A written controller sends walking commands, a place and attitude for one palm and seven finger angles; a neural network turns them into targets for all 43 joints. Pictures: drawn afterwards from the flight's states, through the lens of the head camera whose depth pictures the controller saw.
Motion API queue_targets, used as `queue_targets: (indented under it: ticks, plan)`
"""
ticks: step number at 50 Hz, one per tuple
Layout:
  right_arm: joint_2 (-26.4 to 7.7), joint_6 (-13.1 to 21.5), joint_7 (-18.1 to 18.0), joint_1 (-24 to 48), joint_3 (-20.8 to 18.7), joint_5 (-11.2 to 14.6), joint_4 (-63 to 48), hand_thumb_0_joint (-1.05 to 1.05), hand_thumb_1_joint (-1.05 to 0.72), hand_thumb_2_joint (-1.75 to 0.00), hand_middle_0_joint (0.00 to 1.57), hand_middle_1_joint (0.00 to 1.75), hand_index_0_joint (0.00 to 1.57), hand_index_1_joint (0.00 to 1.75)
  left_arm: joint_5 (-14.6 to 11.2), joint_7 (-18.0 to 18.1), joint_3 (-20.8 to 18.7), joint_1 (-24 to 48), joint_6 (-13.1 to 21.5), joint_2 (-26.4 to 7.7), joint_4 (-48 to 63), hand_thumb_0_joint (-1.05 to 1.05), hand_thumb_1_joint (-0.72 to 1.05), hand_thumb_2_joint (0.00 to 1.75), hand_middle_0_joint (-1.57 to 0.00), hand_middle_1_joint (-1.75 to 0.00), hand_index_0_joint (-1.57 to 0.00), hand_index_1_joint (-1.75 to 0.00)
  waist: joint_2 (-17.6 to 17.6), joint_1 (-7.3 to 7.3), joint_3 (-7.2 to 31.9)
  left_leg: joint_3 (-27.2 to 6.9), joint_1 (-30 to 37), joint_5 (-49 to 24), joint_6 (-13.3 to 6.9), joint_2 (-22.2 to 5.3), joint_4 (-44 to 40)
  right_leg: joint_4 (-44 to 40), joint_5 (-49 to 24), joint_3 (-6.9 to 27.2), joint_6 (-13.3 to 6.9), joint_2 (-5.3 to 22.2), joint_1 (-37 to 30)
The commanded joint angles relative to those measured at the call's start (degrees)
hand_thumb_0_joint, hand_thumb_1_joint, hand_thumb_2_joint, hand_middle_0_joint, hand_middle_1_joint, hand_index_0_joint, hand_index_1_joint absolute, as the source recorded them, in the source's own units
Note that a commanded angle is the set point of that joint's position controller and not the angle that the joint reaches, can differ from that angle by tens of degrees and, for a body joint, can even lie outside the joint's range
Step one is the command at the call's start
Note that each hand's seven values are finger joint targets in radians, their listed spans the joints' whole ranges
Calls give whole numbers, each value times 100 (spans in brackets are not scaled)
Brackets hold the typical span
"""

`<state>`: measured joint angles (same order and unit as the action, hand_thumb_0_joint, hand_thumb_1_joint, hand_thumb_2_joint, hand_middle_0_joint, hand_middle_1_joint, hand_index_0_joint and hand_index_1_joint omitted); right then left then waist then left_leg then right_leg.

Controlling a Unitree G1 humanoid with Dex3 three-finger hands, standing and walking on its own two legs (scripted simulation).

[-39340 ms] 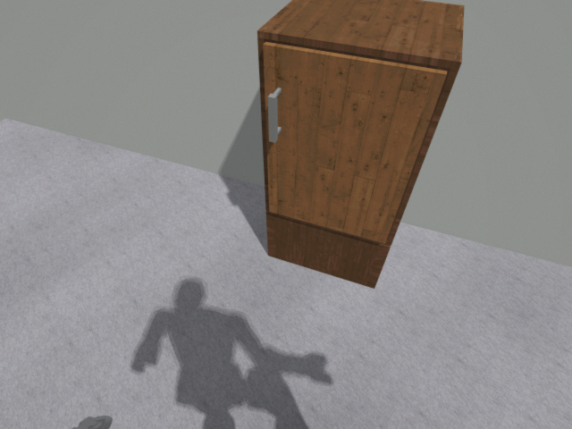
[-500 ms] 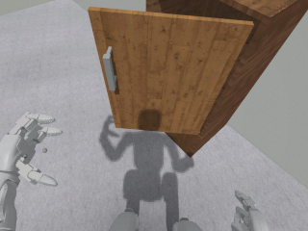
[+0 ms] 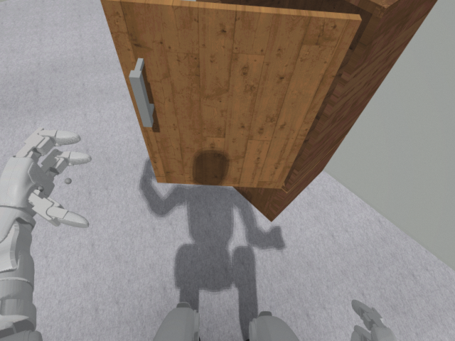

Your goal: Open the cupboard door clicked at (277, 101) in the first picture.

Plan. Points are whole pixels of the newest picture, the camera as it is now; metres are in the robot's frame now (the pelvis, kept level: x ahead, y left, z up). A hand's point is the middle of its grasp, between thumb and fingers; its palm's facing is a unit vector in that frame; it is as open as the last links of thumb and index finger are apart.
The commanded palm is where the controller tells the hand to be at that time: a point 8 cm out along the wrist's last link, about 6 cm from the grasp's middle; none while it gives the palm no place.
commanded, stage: move the hooked fingers beside the handle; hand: left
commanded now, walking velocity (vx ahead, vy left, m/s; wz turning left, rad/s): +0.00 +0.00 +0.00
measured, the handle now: (144, 94) +0.57 +0.19 +0.05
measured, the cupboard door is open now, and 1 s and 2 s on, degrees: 44 44 44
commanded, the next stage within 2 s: slide the fingers in behind the handle in 1.90 s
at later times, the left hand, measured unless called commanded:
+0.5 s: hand (84, 150) +0.42 +0.27 +0.06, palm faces +0.00 -1.00 -0.03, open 14.0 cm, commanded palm +0.41 +0.31 +0.05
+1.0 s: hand (101, 122) +0.49 +0.26 +0.05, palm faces -0.01 -1.00 -0.02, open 14.0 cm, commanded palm +0.49 +0.29 +0.05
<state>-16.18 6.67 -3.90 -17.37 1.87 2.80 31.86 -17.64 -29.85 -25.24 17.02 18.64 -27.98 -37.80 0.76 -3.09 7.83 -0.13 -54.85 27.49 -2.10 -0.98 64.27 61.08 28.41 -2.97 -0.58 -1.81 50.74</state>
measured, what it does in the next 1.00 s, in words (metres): stands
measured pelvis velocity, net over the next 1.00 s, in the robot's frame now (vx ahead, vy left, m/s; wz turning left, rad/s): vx -0.01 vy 0.01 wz -0.03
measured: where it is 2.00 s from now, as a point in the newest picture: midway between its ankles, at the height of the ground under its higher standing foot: outside the picture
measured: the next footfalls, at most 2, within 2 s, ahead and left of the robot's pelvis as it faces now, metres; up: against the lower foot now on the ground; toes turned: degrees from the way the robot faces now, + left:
none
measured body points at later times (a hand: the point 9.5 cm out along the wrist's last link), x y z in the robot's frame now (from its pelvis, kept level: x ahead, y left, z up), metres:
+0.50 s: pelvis +0.00 +0.01 +0.00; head +0.11 +0.03 +0.43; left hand +0.41 +0.32 +0.06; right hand +0.08 -0.26 -0.10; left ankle +0.03 +0.09 -0.66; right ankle +0.01 -0.12 -0.66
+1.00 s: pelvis -0.01 +0.01 -0.02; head +0.14 +0.04 +0.41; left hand +0.48 +0.31 +0.06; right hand +0.01 -0.27 -0.12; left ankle +0.03 +0.09 -0.66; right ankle +0.01 -0.12 -0.66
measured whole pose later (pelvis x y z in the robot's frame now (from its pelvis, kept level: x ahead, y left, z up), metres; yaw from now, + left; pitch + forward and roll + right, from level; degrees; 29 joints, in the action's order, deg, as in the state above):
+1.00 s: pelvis -0.01 +0.01 -0.02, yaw -1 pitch +24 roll -5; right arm -16.4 -2.2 -2.3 -21.0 3.1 0.9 35.8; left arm -8.0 -24.8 -26.3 49.1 22.7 -36.9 -66.7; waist 1.1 -9.0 7.1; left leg -0.4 -65.2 28.1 -2.8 -1.7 69.0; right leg 64.4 28.3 -3.2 0.1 -2.4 60.5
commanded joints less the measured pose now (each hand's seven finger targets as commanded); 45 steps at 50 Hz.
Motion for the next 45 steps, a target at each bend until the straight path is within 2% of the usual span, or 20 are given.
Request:
queue_targets:
  ticks: [1, 4, 6, 10, 12, 13, 15, 17, 20, 21, 23, 25, 26, 29, 36, 37, 39, 40, 43, 45]
  plan:
    - [-950, 134, -25, -273, -443, -20, -579, 0, -90, -90, 20, 30, 20, 30, -112, 79, -442, 1504, 415, -1510, 958, 0, -50, 30, -30, -120, -30, -120, 477, 66, 1958, -245, 1719, -1664, 58, -18, -884, -767, -1345, 140, -97, -25, -640]
    - [-993, 66, -44, -369, -447, -33, -480, 0, -90, -90, 20, 30, 20, 30, -36, 113, -495, 1868, 472, -1641, 707, 0, -50, 30, -30, -120, -30, -120, 328, -3, 1997, -245, 1659, -1705, 34, -28, -829, -740, -1409, 161, -92, -33, -621]
    - [-987, 30, -37, -396, -457, -42, -433, 0, -90, -90, 20, 30, 20, 30, 31, 127, -467, 2120, 533, -1679, 670, 0, -50, 30, -30, -120, -30, -120, 625, 1, 2050, -277, 1775, -1803, 66, -32, -828, -684, -1411, 144, -111, -19, -513]
    - [-977, -45, 3, -489, -492, -52, -408, 0, -90, -90, 20, 30, 20, 30, 44, 156, -373, 2092, 631, -1560, 821, 0, -50, 30, -30, -120, -30, -120, 736, 14, 2375, -370, 2328, -2432, 128, -86, -841, -663, -1649, 83, -123, -46, -417]
    - [-977, -99, 14, -507, -491, -52, -365, 0, -90, -90, 20, 30, 20, 30, 81, 207, -291, 2252, 593, -1472, 629, 0, -50, 30, -30, -120, -30, -120, 605, -62, 2212, -358, 2193, -2255, 109, -89, -837, -699, -1573, 71, -101, -41, -342]
    - [-983, -117, 6, -543, -480, -63, -332, 0, -90, -90, 20, 30, 20, 30, 65, 237, -430, 2321, 587, -1598, 436, 0, -50, 30, -30, -120, -30, -120, 490, -38, 2131, -353, 2020, -2181, 95, -77, -809, -671, -1567, 70, -118, -60, -405]
    - [-1004, -184, 5, -555, -462, -59, -304, 0, -90, -90, 20, 30, 20, 30, 190, 285, -341, 2633, 549, -1602, 94, 0, -50, 30, -30, -120, -30, -120, 495, -114, 1922, -354, 1867, -1871, 94, -83, -847, -691, -1342, 61, -101, -44, -221]
    - [-1022, -231, 4, -589, -453, -74, -291, 0, -90, -90, 20, 30, 20, 30, 276, 340, -406, 2863, 594, -1751, -76, 0, -50, 30, -30, -120, -30, -120, 485, -111, 2014, -320, 1753, -1717, 69, -60, -812, -690, -1278, 106, -101, -33, -296]
    - [-1036, -277, 3, -633, -448, -99, -236, 0, -90, -90, 20, 30, 20, 30, 346, 332, -496, 3319, 781, -1975, -106, 0, -50, 30, -30, -120, -30, -120, 740, -118, 2283, -360, 2013, -1960, 101, -80, -730, -612, -1386, 120, -132, -49, -212]
    - [-1013, -295, 18, -639, -439, -104, -232, 0, -90, -90, 20, 30, 20, 30, 373, 325, -384, 3337, 813, -1860, -142, 0, -50, 30, -30, -120, -30, -120, 879, -121, 2296, -381, 2134, -2055, 118, -87, -738, -599, -1383, 98, -140, -54, -113]
    - [-1009, -318, 25, -672, -442, -108, -187, 0, -90, -90, 20, 30, 20, 30, 350, 295, -186, 3613, 847, -1643, -298, 0, -50, 30, -30, -120, -30, -120, 749, -240, 2264, -417, 2149, -2021, 93, -105, -677, -593, -1323, 74, -140, -74, 49]
    - [-1061, -396, 19, -719, -433, -102, -132, 0, -90, -90, 20, 30, 20, 30, 421, 299, -279, 3721, 795, -1824, -731, 0, -50, 30, -30, -120, -30, -120, 698, -242, 2140, -441, 2009, -1899, 107, -118, -695, -578, -1233, 55, -130, -63, 150]
    - [-1054, -411, 26, -715, -417, -99, -120, 0, -90, -90, 20, 30, 20, 30, 443, 284, -107, 3964, 767, -1695, -815, 0, -50, 30, -30, -120, -30, -120, 690, -322, 2100, -423, 1924, -1727, 81, -103, -662, -590, -1147, 73, -112, -59, 219]
    - [-1090, -480, 32, -806, -413, -127, -120, 0, -90, -90, 20, 30, 20, 30, 506, 330, -406, 4026, 793, -2070, -962, 0, -50, 30, -30, -120, -30, -120, 751, -209, 2406, -428, 2000, -1925, 92, -95, -620, -531, -1270, 85, -131, -68, 100]
    - [-1118, -621, 52, -917, -375, -162, -23, 0, -90, -90, 20, 30, 20, 30, 644, 402, -417, 4705, 832, -2304, -1330, 0, -50, 30, -30, -120, -30, -120, 761, -395, 2360, -444, 1741, -1845, 53, -114, -452, -467, -1246, 102, -107, -85, 266]
    - [-1133, -644, 50, -951, -366, -166, -18, 0, -90, -90, 20, 30, 20, 30, 669, 407, -429, 4764, 825, -2368, -1393, 0, -50, 30, -30, -120, -30, -120, 676, -417, 2392, -453, 1678, -1807, 44, -116, -445, -461, -1233, 100, -101, -87, 231]
    - [-1153, -671, 48, -1013, -367, -181, 3, 0, -90, -90, 20, 30, 20, 30, 716, 406, -500, 4887, 860, -2509, -1376, 0, -50, 30, -30, -120, -30, -120, 871, -398, 2632, -479, 1875, -1966, 64, -134, -413, -406, -1280, 93, -114, -101, 306]
    - [-1140, -679, 59, -1013, -366, -190, 16, 0, -90, -90, 20, 30, 20, 30, 714, 408, -380, 5043, 871, -2401, -1292, 0, -50, 30, -30, -120, -30, -120, 1034, -452, 2656, -513, 1990, -2055, 76, -137, -405, -401, -1292, 78, -116, -90, 425]
    - [-1150, -733, 71, -1112, -358, -210, 65, 0, -90, -90, 20, 30, 20, 30, 724, 437, -421, 5104, 836, -2445, -1452, 0, -50, 30, -30, -120, -30, -120, 957, -482, 2646, -560, 1978, -2143, 71, -154, -376, -380, -1313, 48, -126, -116, 469]
    - [-1155, -770, 86, -1132, -354, -214, 94, 0, -90, -90, 20, 30, 20, 30, 793, 453, -221, 5321, 784, -2280, -1528, 0, -50, 30, -30, -120, -30, -120, 1032, -576, 2594, -603, 2063, -2056, 90, -183, -388, -396, -1193, 24, -109, -106, 709]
